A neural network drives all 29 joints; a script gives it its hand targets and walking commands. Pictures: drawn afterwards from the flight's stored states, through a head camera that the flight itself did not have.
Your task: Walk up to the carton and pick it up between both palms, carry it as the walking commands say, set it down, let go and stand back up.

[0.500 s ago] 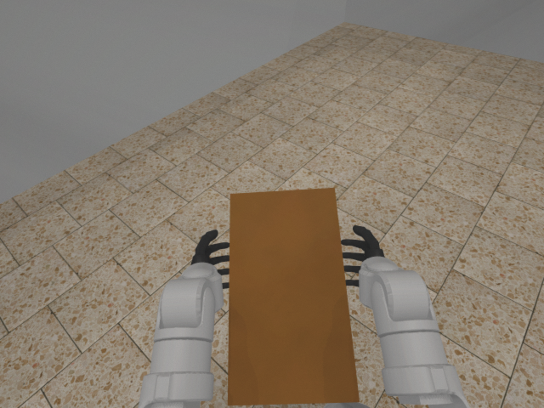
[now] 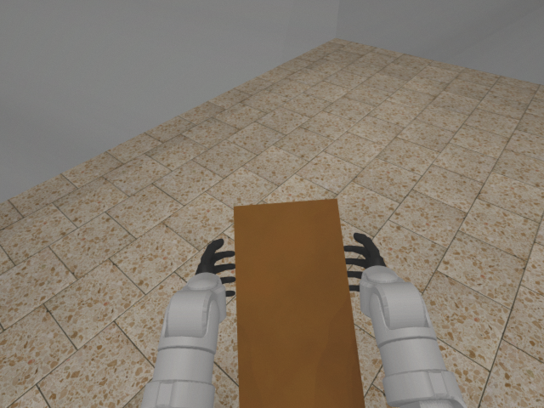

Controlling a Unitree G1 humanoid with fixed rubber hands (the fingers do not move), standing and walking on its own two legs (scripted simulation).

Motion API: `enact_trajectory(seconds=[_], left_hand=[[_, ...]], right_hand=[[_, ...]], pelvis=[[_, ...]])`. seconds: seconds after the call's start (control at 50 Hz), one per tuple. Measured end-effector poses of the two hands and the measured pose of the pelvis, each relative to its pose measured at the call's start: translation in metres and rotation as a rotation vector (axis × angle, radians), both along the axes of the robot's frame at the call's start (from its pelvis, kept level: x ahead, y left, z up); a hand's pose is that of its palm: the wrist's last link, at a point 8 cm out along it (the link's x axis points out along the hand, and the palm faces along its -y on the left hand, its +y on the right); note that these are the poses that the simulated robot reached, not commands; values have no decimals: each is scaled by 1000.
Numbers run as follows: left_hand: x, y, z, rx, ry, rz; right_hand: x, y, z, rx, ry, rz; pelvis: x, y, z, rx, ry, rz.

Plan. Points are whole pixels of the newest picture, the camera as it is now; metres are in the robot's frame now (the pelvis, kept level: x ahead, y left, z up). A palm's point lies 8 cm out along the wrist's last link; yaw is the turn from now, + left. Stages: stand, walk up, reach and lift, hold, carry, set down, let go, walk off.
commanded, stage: carry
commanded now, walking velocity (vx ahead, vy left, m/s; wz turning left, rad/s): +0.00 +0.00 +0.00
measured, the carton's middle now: (291, 299) +0.31 -0.01 -0.05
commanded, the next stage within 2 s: none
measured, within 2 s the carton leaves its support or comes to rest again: neither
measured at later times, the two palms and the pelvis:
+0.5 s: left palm (204, 353) +0.21 +0.13 -0.03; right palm (373, 353) +0.20 -0.12 -0.03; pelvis -0.09 +0.00 -0.04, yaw -1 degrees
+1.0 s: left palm (225, 386) +0.15 +0.09 +0.03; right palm (429, 385) +0.14 -0.17 +0.03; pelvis -0.15 -0.03 +0.00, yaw -3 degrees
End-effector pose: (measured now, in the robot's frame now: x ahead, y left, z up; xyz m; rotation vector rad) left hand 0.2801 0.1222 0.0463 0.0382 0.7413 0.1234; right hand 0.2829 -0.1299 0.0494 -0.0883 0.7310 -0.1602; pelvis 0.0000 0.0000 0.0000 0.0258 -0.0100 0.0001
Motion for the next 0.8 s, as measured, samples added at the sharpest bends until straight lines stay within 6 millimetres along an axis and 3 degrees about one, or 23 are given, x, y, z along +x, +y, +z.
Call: enact_trajectory(seconds=[0.2,0.34,0.4,0.48,0.56,0.64,0.74,0.8], left_hand=[[-19,6,-22,33,-5,27],[-43,16,-23,32,-55,82],[-50,17,-44,64,-11,72],[-68,9,-76,39,87,26],[-76,3,-67,-59,2,38],[-85,-6,-42,-78,-14,-2],[-76,-11,-2,-72,-112,-1],[-74,-16,2,-4,-125,-10]], right_hand=[[-23,6,-22,68,-1,-6],[-27,15,-39,161,-78,8],[-38,18,-59,93,-24,51],[-75,9,-79,-9,89,64],[-92,2,-61,-16,38,43],[-101,-8,-39,20,16,-41],[-91,-13,2,79,-95,-79],[-87,-16,5,32,-108,-44]], pelvis=[[-31,4,-14,11,-50,-18],[-47,1,-41,11,-81,1],[-56,-1,-45,1,-74,-30],[-77,-3,-42,-46,-15,-24],[-102,-6,-32,-24,-28,-39],[-105,-1,-13,-58,9,-34],[-112,-2,-2,-73,87,-57],[-114,-8,0,-68,128,-69]])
